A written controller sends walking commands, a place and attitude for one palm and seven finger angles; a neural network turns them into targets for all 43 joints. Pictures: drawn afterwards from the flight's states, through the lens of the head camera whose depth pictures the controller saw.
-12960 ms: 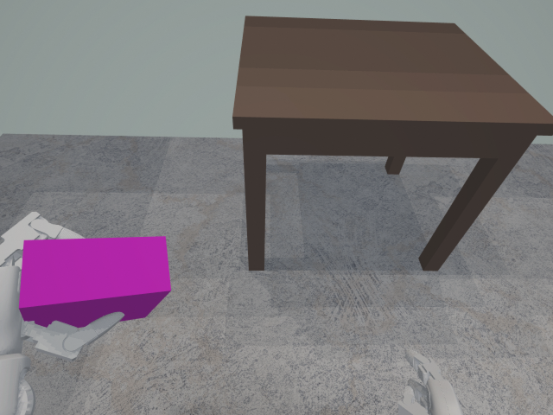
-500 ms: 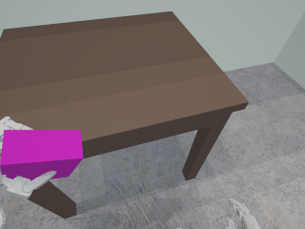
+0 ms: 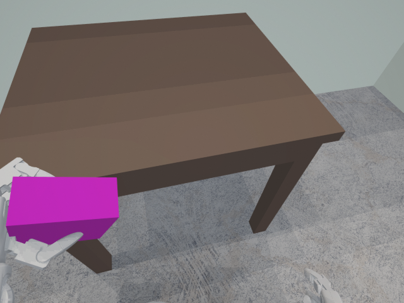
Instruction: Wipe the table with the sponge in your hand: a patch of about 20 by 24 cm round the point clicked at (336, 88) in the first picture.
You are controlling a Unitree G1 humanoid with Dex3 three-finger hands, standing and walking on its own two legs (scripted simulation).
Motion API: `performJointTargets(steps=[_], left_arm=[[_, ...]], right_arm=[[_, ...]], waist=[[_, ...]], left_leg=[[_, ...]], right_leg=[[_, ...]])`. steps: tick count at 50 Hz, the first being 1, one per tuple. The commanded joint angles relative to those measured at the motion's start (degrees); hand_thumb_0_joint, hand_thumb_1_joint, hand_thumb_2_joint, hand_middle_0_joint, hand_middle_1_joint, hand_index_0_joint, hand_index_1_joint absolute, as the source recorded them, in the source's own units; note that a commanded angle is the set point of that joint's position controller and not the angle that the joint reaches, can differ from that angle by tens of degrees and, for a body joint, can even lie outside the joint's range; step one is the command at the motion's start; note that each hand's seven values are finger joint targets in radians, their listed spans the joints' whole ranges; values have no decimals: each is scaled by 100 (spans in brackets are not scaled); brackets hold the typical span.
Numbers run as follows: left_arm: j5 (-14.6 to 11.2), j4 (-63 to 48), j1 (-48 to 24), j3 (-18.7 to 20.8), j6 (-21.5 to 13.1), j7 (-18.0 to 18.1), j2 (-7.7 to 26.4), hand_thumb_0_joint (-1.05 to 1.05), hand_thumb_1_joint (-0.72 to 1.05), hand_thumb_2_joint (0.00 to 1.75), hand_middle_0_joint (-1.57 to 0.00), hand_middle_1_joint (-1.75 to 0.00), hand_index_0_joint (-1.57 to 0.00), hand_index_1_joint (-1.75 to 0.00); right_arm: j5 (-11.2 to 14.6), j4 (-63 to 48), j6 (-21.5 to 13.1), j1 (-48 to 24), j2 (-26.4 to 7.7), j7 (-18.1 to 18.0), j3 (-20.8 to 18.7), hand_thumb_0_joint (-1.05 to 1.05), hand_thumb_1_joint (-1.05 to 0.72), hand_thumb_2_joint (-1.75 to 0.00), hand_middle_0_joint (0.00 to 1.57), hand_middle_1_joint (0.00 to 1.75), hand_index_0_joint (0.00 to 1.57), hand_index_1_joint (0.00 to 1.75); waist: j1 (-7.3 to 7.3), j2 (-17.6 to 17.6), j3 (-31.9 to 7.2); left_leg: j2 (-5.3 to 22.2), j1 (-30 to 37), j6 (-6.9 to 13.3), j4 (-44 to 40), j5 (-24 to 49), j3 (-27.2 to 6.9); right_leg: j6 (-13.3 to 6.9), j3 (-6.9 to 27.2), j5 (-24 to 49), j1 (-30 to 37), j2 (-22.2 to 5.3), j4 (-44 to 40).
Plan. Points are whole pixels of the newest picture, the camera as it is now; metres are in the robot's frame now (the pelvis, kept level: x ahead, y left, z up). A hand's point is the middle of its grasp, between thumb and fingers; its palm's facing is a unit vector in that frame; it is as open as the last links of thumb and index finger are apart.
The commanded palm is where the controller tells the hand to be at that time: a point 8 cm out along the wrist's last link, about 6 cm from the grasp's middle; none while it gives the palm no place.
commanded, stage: come to a stop and stand still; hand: left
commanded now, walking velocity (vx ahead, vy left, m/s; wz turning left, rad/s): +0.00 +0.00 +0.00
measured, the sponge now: (79, 212) +0.22 +0.21 +0.12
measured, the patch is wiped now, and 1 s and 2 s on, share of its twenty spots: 0.00 0.00 0.00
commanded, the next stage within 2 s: look again from close up in 0.78 s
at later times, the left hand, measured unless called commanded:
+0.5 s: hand (41, 186) +0.24 +0.27 +0.15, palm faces +0.38 -0.85 -0.37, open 10.2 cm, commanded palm +0.19 +0.30 +0.19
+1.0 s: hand (10, 150) +0.28 +0.31 +0.18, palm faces +0.47 -0.78 -0.42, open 10.2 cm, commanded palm +0.19 +0.31 +0.19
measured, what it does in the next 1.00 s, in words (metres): stands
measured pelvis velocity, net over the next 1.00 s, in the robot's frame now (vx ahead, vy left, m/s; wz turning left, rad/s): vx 0.03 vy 0.03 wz -0.01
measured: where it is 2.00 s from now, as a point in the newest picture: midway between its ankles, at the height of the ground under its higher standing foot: outside the picture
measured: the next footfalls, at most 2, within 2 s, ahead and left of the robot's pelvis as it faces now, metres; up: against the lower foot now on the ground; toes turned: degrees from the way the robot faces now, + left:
none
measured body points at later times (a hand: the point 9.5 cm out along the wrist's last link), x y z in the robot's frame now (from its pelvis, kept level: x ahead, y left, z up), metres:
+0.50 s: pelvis +0.03 +0.02 +0.02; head +0.05 +0.03 +0.46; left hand +0.22 +0.31 +0.17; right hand +0.21 -0.21 -0.06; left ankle +0.03 +0.13 -0.73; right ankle +0.03 -0.08 -0.73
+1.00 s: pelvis +0.03 +0.03 +0.01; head +0.07 +0.05 +0.46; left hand +0.25 +0.35 +0.20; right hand +0.21 -0.19 -0.07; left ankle +0.03 +0.13 -0.73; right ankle +0.03 -0.08 -0.73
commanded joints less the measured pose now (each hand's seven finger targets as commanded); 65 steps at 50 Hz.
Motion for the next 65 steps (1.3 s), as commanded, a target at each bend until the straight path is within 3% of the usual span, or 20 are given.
performJointTargets(steps=[1, 2, 6, 10, 12, 16, 19, 26, 36, 43, 44, 45, 46, 47, 49, 53, 56, 57, 62, 65], left_arm=[[69, -1835, -1317, 597, -532, 196, 1171, 0, 10, 130, -120, -160, -120, -160], [83, -1972, -1487, 837, -526, 197, 1447, 0, 10, 130, -120, -160, -120, -160], [99, -1294, -884, 817, -520, 176, 1188, 0, 10, 130, -120, -160, -120, -160], [-59, -602, -421, 670, -427, 68, 894, 0, 10, 130, -120, -160, -120, -160], [-104, -315, -254, 606, -339, 57, 817, 0, 10, 130, -120, -160, -120, -160], [-114, -463, -755, 527, -342, 84, 885, 0, 10, 130, -120, -160, -120, -160], [-52, -990, -1134, 484, -377, 135, 1012, 0, 10, 130, -120, -160, -120, -160], [-51, -1619, -908, 626, -489, 239, 1216, 0, 10, 130, -120, -160, -120, -160], [-147, -556, -371, 588, -409, 137, 930, 0, 10, 130, -120, -160, -120, -160], [-89, -1150, -992, 468, -427, 177, 1052, 0, 10, 130, -120, -160, -120, -160], [922, -2439, -6873, 3736, -1061, 120, 5448, 0, 10, 130, -120, -160, -120, -160], [353, 830, -3619, 1586, -837, -146, 2097, 0, 10, 130, -120, -160, -120, -160], [120, 267, -2196, 1212, -848, -126, 1615, 0, 10, 130, -120, -160, -120, -160], [19, 499, -1713, 522, -789, -111, 738, 0, 10, 130, -120, -160, -120, -160], [-20, -593, -1607, 470, -939, -109, 888, 0, 10, 130, -120, -160, -120, -160], [-23, -1116, -330, 406, -905, -84, 783, 0, 10, 130, -120, -160, -120, -160], [-77, -933, -287, 1005, -891, -36, 1196, 0, 10, 130, -120, -160, -120, -160], [-85, -968, -346, 1282, -888, 8, 1466, 0, 10, 130, -120, -160, -120, -160], [-86, -1131, -1217, 1179, -975, -41, 1426, 0, 10, 130, -120, -160, -120, -160], [-26, -1067, -1634, 651, -978, -105, 1008, 0, 10, 130, -120, -160, -120, -160]], right_arm=[[59, -944, -546, -704, -576, -101, -130, 0, -90, -90, 20, 30, 20, 30], [23, -941, -599, -776, -516, -107, -100, 0, -90, -90, 20, 30, 20, 30], [126, -955, -646, -642, -526, 19, -148, 0, -90, -90, 20, 30, 20, 30], [98, -939, -507, -514, -575, 90, -224, 0, -90, -90, 20, 30, 20, 30], [81, -887, -390, -562, -555, 95, -156, 0, -90, -90, 20, 30, 20, 30], [61, -917, -320, -706, -652, 11, -127, 0, -90, -90, 20, 30, 20, 30], [43, -986, -330, -864, -624, -61, -86, 0, -90, -90, 20, 30, 20, 30], [72, -1078, -429, -811, -632, -73, -138, 0, -90, -90, 20, 30, 20, 30], [69, -1088, -230, -721, -674, -83, -136, 0, -90, -90, 20, 30, 20, 30], [51, -1098, -275, -841, -627, -155, -85, 0, -90, -90, 20, 30, 20, 30], [-198, -1040, -563, 44, -720, -74, -173, 0, -90, -90, 20, 30, 20, 30], [-56, -708, -599, -619, -145, -1, 43, 0, -90, -90, 20, 30, 20, 30], [-10, -1048, -674, -714, -479, -2, -184, 0, -90, -90, 20, 30, 20, 30], [122, -1060, -714, -735, -562, 90, -188, 0, -90, -90, 20, 30, 20, 30], [71, -1078, -731, -706, -675, 194, -228, 0, -90, -90, 20, 30, 20, 30], [70, -1223, -708, -858, -634, 312, -190, 0, -90, -90, 20, 30, 20, 30], [48, -1226, -620, -920, -636, 168, -192, 0, -90, -90, 20, 30, 20, 30], [70, -1216, -581, -964, -657, 100, -186, 0, -90, -90, 20, 30, 20, 30], [66, -1253, -594, -935, -612, -64, -111, 0, -90, -90, 20, 30, 20, 30], [38, -1194, -673, -817, -660, -23, -135, 0, -90, -90, 20, 30, 20, 30]], waist=[[-45, 1711, -817], [-53, 1962, -650], [1, 974, -731], [-109, -463, -581], [-114, -328, -602], [-88, -208, -1000], [-47, 474, -1111], [11, 1030, -1374], [-67, 295, -1140], [-35, 506, -1287], [31, -429, -47], [31, -471, -1281], [218, -150, -928], [119, 713, -1384], [87, 1225, -1931], [107, 250, -1806], [60, -203, -1474], [39, -32, -1372], [13, 932, -1025], [-6, 961, -1052]], left_leg=[[1274, 149, 822, -1923, -1339, -1685], [1267, -264, 818, -2203, -1630, -1762], [674, -520, 446, -1283, -1095, -928], [8, -105, 94, -77, -433, -390], [60, -11, 74, -64, -97, -403], [265, 506, 148, -781, 617, -516], [404, 773, 236, -984, 1076, -647], [428, 919, 156, -956, 1999, -667], [417, 655, 88, -1069, 1491, -615], [383, 812, 143, -1057, 1482, -605], [356, -291, 211, -244, 1670, -224], [-81, 713, 177, -457, 1766, -297], [99, 733, 78, -448, 1701, -247], [67, 942, 87, -533, 1765, -121], [206, 1042, 145, -607, 2301, -308], [365, 652, 190, -709, 2078, -440], [295, 324, 128, -876, 1303, -490], [305, 361, 120, -982, 1161, -526], [419, 115, 192, -1314, 538, -601], [558, 252, 226, -1386, -9, -632]], right_leg=[[383, 528, -994, 40, -27, 443], [360, 531, -833, 236, -71, 684], [350, 599, -47, 1297, -199, -1008], [-78, 2024, -779, 443, -984, -2164], [-180, 2041, -407, 343, -1122, -2169], [152, 1264, 589, 713, -659, -1643], [220, 1028, 991, 870, -495, -1436], [198, 823, 1780, 1352, -435, -1227], [231, 868, 1687, 1200, -419, -1455], [226, 869, 1708, 1282, -489, -1418], [540, 1065, 1578, 90, -514, -1910], [30, 1208, 1884, 522, -710, -1502], [207, 1588, 2811, 847, -701, -1684], [81, 1442, 2874, 1268, -766, -1260], [187, 1146, 2466, 1542, -626, -1016], [265, 773, 1970, 1554, -470, -997], [256, 822, 1488, 1380, -462, -1164], [248, 808, 1344, 1244, -459, -1152], [286, 701, 984, 1222, -360, -1045], [248, 640, 582, 1066, -224, -906]])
